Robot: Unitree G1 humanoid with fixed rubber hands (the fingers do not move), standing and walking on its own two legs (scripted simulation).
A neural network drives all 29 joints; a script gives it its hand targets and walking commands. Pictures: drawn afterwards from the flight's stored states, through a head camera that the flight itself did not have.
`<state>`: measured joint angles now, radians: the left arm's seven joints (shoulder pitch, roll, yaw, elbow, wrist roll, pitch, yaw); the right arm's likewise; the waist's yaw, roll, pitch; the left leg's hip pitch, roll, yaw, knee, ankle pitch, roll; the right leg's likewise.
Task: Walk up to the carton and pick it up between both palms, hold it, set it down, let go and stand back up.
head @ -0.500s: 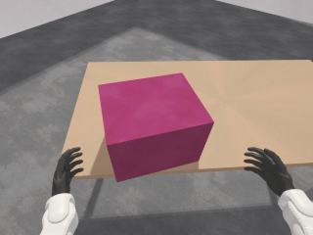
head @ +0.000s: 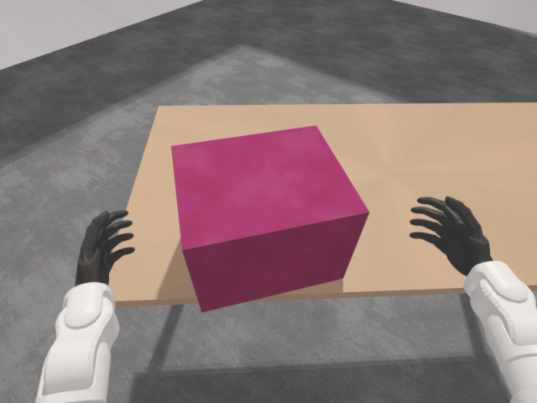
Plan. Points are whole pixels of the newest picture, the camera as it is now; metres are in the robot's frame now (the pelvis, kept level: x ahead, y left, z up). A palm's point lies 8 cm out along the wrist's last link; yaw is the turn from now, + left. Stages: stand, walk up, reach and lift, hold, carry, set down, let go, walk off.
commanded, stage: reach and lift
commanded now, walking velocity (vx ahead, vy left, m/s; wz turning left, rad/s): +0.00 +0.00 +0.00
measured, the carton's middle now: (261, 215) +0.43 +0.06 +0.00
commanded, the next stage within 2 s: none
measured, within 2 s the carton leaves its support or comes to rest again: neither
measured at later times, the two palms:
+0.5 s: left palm (90, 226) +0.28 +0.27 +0.12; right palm (446, 187) +0.40 -0.22 +0.14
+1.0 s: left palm (86, 179) +0.33 +0.28 +0.17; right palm (433, 135) +0.46 -0.20 +0.19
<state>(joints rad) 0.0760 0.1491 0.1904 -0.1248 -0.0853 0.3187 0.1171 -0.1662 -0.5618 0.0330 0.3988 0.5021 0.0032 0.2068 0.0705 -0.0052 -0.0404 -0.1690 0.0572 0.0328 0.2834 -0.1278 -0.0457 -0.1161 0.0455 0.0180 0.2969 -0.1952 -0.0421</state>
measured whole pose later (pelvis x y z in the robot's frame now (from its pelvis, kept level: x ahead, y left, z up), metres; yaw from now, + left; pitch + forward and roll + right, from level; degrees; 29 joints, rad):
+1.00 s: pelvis -0.01 -0.01 +0.00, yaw +2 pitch +6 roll +0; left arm -0.58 0.27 0.22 0.21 -0.16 0.62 0.13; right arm -0.89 -0.62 0.10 0.84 0.51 0.27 0.16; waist 0.15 0.02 -0.08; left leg -0.32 0.06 -0.01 0.33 -0.12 -0.05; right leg -0.24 0.06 -0.01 0.32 -0.19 -0.05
